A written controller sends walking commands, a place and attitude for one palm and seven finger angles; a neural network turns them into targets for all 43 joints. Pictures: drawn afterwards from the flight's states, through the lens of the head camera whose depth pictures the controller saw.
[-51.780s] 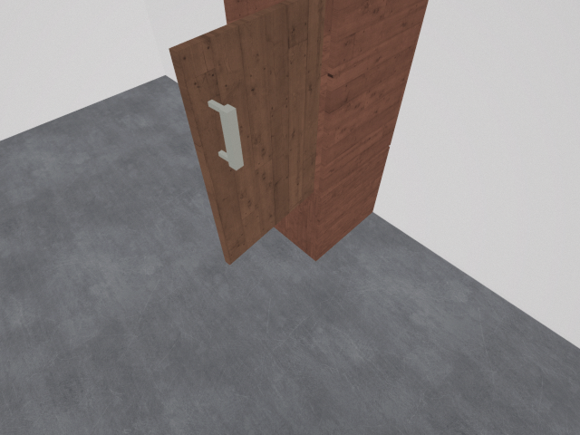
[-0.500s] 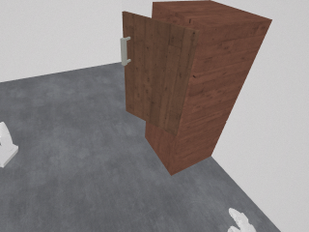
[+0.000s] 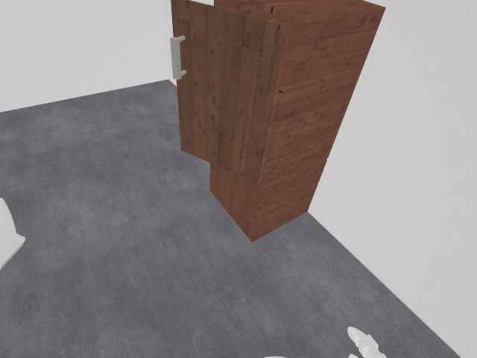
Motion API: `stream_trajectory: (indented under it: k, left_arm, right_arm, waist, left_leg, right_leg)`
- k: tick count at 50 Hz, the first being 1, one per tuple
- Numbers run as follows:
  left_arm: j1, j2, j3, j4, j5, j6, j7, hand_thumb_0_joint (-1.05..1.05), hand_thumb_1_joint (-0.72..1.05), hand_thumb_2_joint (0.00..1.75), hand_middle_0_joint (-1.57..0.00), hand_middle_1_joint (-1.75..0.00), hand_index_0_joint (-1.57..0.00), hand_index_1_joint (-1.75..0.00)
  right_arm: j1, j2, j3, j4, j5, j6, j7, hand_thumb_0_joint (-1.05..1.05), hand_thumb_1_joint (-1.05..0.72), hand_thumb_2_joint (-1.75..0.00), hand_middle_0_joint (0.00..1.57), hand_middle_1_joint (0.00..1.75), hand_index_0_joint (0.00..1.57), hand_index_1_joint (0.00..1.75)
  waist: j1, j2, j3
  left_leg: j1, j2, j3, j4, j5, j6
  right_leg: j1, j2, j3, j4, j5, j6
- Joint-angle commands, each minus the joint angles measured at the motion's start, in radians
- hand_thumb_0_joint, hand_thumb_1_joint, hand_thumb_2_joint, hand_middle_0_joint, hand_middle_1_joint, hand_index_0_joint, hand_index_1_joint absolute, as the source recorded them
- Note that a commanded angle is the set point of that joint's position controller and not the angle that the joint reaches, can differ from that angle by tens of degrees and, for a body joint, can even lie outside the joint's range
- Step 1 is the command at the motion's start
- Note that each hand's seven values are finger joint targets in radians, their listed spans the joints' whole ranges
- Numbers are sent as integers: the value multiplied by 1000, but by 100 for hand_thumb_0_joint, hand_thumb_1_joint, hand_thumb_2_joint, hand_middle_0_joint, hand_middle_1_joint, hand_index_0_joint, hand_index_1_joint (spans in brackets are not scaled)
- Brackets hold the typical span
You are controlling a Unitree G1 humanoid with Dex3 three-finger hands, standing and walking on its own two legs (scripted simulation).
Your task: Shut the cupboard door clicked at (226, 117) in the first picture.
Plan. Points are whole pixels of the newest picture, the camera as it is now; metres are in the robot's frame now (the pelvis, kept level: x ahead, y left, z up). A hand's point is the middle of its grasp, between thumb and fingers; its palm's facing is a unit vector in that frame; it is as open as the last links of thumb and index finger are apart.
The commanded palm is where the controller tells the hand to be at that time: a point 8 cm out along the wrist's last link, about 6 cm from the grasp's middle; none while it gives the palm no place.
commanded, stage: stop stepping back and stand still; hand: left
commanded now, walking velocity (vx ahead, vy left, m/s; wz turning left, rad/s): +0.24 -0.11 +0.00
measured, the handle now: (179, 57) +1.00 +0.18 +0.09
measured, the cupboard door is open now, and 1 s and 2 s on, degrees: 27 27 27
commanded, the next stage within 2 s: let the arm hang, fingers relaxed in 0.80 s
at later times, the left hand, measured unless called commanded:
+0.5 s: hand (25, 227) +0.24 +0.27 +0.17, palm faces +0.46 -0.79 -0.41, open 7.4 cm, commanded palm +0.17 +0.31 +0.19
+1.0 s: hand (63, 266) +0.25 +0.27 +0.05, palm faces +0.23 -0.86 -0.46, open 7.4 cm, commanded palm none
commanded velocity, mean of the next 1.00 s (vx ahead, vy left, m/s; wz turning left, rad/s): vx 0.00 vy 0.02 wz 0.00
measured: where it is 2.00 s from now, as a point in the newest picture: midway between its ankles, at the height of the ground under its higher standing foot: outside the picture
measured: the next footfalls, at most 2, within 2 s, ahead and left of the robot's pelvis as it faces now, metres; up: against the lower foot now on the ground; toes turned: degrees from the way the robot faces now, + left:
right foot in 0.14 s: +0.04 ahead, -0.11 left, +0.00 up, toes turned -3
left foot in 0.40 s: +0.12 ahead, +0.12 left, +0.00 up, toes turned +6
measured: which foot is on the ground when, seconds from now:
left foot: down 0.00-0.14, up 0.16-0.38, down 0.40-1.00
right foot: up 0.00-0.12, down 0.14-1.00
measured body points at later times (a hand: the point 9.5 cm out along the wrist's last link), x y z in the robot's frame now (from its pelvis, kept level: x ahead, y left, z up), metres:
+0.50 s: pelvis +0.04 +0.01 +0.00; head +0.04 +0.03 +0.45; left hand +0.21 +0.31 +0.19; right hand +0.21 -0.24 -0.07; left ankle +0.08 +0.12 -0.73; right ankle +0.00 -0.11 -0.73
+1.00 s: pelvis +0.04 +0.01 +0.00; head +0.03 -0.01 +0.45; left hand +0.24 +0.31 +0.08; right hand +0.19 -0.24 -0.10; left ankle +0.08 +0.12 -0.73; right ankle +0.00 -0.11 -0.73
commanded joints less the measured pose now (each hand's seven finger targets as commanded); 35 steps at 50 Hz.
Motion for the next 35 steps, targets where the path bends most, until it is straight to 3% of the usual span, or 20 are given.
stream_trajectory:
  k: [1, 4, 5, 6, 7, 8, 9, 10, 12, 13, 15, 16, 18, 21, 22, 23, 26, 29, 32, 35]
  left_arm:
    - [22, 217, 145, -333, -7, -88, 18, 0, 90, 90, -20, -30, -20, -30]
    - [21, 196, 135, -317, -9, -69, 31, 0, 90, 90, -20, -30, -20, -30]
    - [10, 194, 136, -292, -7, -59, 38, 0, 90, 90, -20, -30, -20, -30]
    - [13, 193, 135, -248, -4, -44, 42, 0, 90, 90, -20, -30, -20, -30]
    - [-30, 191, 120, -233, -15, -34, 44, 0, 90, 90, -20, -30, -20, -30]
    - [-91, 223, 136, -227, -21, -50, 48, 0, 90, 90, -20, -30, -20, -30]
    - [-104, 204, 131, -205, -16, -65, 51, 0, 90, 90, -20, -30, -20, -30]
    - [-58, 164, 102, -152, -11, -59, 47, 0, 90, 90, -20, -30, -20, -30]
    - [-39, 139, 78, -160, -14, -63, 43, 0, 90, 90, -20, -30, -20, -30]
    - [-38, 130, 68, -154, -15, -71, 41, 0, 90, 90, -20, -30, -20, -30]
    - [-73, 131, 55, -164, -16, -73, 41, 0, 90, 90, -20, -30, -20, -30]
    - [-99, 134, 50, -183, -20, -74, 42, 0, 90, 90, -20, -30, -20, -30]
    - [-107, 137, 45, -234, -21, -84, 38, 0, 90, 90, -20, -30, -20, -30]
    - [-81, 174, 87, -318, -19, -98, 34, 0, 90, 90, -20, -30, -20, -30]
    - [-29, 160, 94, -276, -22, -98, 31, 0, 90, 90, -20, -30, -20, -30]
    - [-31, 174, 104, -295, -21, -96, 25, 0, 90, 90, -20, -30, -20, -30]
    - [-36, 190, 135, -304, -20, -102, 23, 0, 90, 90, -20, -30, -20, -30]
    - [55, 148, 114, -268, -39, -82, 20, 0, 90, 90, -20, -30, -20, -30]
    - [126, 139, 109, -252, -51, -58, 19, 0, 90, 90, -20, -30, -20, -30]
    - [115, 150, 110, -242, -56, -42, 19, 0, 90, 90, -20, -30, -20, -30]
  right_arm:
    - [-150, -169, -48, -150, 0, -37, 4, 0, -90, -90, 20, 30, 20, 30]
    - [-124, -166, -45, -156, -14, -19, -11, 0, -90, -90, 20, 30, 20, 30]
    - [-120, -158, -47, -152, -10, -13, -12, 0, -90, -90, 20, 30, 20, 30]
    - [-110, -146, -48, -147, -4, -7, -11, 0, -90, -90, 20, 30, 20, 30]
    - [-124, -143, -50, -154, 2, -7, -15, 0, -90, -90, 20, 30, 20, 30]
    - [-128, -164, -53, -143, -8, -18, -22, 0, -90, -90, 20, 30, 20, 30]
    - [-102, -151, -53, -115, -12, -31, -17, 0, -90, -90, 20, 30, 20, 30]
    - [-89, -150, -52, -107, -5, -32, -14, 0, -90, -90, 20, 30, 20, 30]
    - [-125, -147, -39, -119, -1, -16, -18, 0, -90, -90, 20, 30, 20, 30]
    - [-136, -141, -31, -121, 1, -13, -21, 0, -90, -90, 20, 30, 20, 30]
    - [-159, -138, -28, -129, 1, -21, -29, 0, -90, -90, 20, 30, 20, 30]
    - [-158, -149, -35, -129, 1, -28, -34, 0, -90, -90, 20, 30, 20, 30]
    - [-148, -164, -47, -143, 3, -38, -36, 0, -90, -90, 20, 30, 20, 30]
    - [-154, -198, -60, -183, 16, -39, -36, 0, -90, -90, 20, 30, 20, 30]
    - [-144, -179, -49, -179, 16, -41, -31, 0, -90, -90, 20, 30, 20, 30]
    - [-154, -167, -40, -178, 6, -43, -29, 0, -90, -90, 20, 30, 20, 30]
    - [-137, -168, -36, -180, 8, -53, -23, 0, -90, -90, 20, 30, 20, 30]
    - [-114, -168, -43, -192, 20, -44, -12, 0, -90, -90, 20, 30, 20, 30]
    - [-107, -165, -41, -197, 25, -23, -8, 0, -90, -90, 20, 30, 20, 30]
    - [-117, -163, -35, -201, 24, -4, -14, 0, -90, -90, 20, 30, 20, 30]
  waist:
    - [69, 328, 75]
    - [74, 319, -12]
    - [80, 230, -35]
    - [77, 61, -23]
    - [76, -145, 9]
    - [67, -97, 62]
    - [57, -45, -20]
    - [54, -37, -37]
    - [64, -31, 1]
    - [72, -67, 1]
    - [80, -100, 12]
    - [71, -104, 15]
    - [69, -24, 18]
    - [89, 260, -17]
    - [86, 270, -14]
    - [81, 340, 2]
    - [83, 296, -2]
    - [71, 150, -131]
    - [64, 112, -198]
    - [66, 98, -186]
  left_leg:
    - [-244, 208, -193, -413, -416, 122]
    - [-276, 151, -99, -266, -406, 77]
    - [-323, 107, -61, -118, -391, 56]
    - [-378, 27, 6, 136, -322, 33]
    - [-475, -52, 2, 391, -263, 6]
    - [-484, -31, -42, 531, -220, -8]
    - [-461, -7, -71, 538, -173, -15]
    - [-405, 0, -74, 510, -132, -21]
    - [-276, 15, -41, 319, -90, -17]
    - [-198, 1, -14, 214, -72, -9]
    - [-77, -40, 48, 79, -6, -2]
    - [-22, -45, 53, 11, 40, -3]
    - [94, -29, 22, -104, 99, 5]
    - [131, 155, -224, -232, 218, 72]
    - [89, 160, -239, -263, 212, 76]
    - [36, 166, -239, -301, 169, 75]
    - [-14, 125, -151, -266, 143, 50]
    - [51, 68, -74, -144, 311, 18]
    - [96, 61, -40, -93, 446, 7]
    - [105, 67, -36, -100, 463, 9]
  right_leg:
    - [201, 15, -51, -229, 0, -2]
    - [461, 60, -101, -484, -80, -17]
    - [533, 23, -27, -562, -141, -42]
    - [505, -118, 228, -685, -250, -118]
    - [468, -330, 602, -833, -238, -218]
    - [425, -399, 611, -846, 21, -247]
    - [481, -383, 527, -783, 160, -252]
    - [454, -344, 467, -740, 221, -236]
    - [376, -285, 284, -674, 357, -197]
    - [346, -251, 202, -665, 355, -168]
    - [297, -205, 134, -686, 252, -128]
    - [273, -203, 120, -681, 198, -110]
    - [224, -167, 107, -643, 110, -70]
    - [204, -29, 38, -478, 35, 9]
    - [230, -5, 24, -477, 5, 11]
    - [260, -8, 14, -465, -1, 11]
    - [348, -13, 14, -576, 87, 8]
    - [421, -48, 76, -597, 349, -6]
    - [439, -74, 89, -567, 540, -11]
    - [411, -68, 78, -565, 543, 0]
